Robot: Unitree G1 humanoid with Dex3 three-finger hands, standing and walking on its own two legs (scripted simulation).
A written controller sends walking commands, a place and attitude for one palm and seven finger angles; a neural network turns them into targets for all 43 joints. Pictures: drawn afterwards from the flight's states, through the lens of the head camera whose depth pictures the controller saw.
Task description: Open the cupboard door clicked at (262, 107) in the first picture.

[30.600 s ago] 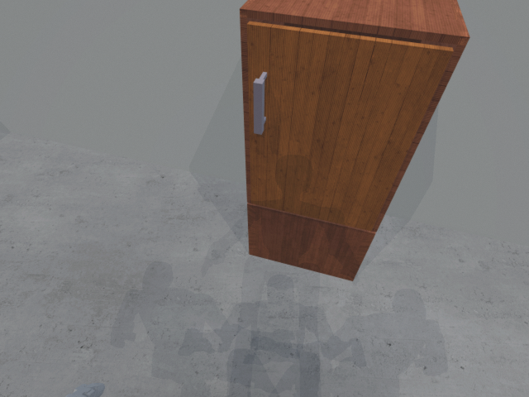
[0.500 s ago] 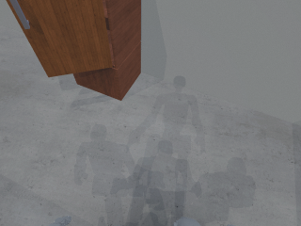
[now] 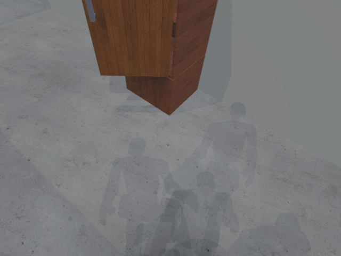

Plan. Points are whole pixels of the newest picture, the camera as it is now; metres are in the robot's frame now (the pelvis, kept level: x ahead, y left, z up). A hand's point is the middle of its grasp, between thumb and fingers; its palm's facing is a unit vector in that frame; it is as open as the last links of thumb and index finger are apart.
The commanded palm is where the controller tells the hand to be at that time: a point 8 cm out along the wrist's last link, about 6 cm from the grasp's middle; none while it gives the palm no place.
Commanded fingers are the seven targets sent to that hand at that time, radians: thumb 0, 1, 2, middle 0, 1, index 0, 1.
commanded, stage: take the last steps up to it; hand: left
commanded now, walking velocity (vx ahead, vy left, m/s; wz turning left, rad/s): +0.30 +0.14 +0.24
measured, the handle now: (90, 2) +1.05 +0.44 +0.05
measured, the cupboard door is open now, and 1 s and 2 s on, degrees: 41 41 41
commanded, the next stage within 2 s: come to a stop and stand still in 1.46 s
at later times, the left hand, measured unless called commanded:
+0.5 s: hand out of the picture +0.03 +0.18 -0.15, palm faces +0.20 -0.96 -0.17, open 7.4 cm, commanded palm none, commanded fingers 0.00 0.90 0.90 -0.20 -0.30 -0.20 -0.30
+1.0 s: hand (87, 176) +0.33 +0.27 -0.14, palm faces +0.12 -0.97 -0.22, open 7.4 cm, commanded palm none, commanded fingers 0.00 0.90 0.90 -0.20 -0.30 -0.20 -0.30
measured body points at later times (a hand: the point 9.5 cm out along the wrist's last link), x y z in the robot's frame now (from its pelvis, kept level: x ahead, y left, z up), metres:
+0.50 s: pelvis +0.08 +0.01 +0.02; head +0.10 +0.01 +0.47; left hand +0.02 +0.23 -0.13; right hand +0.16 -0.23 -0.13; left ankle +0.12 +0.17 -0.67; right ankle +0.04 -0.12 -0.72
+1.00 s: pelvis +0.25 +0.08 +0.00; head +0.27 +0.06 +0.45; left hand +0.33 +0.33 -0.13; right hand +0.24 -0.15 -0.16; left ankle +0.18 +0.18 -0.72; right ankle +0.31 -0.01 -0.73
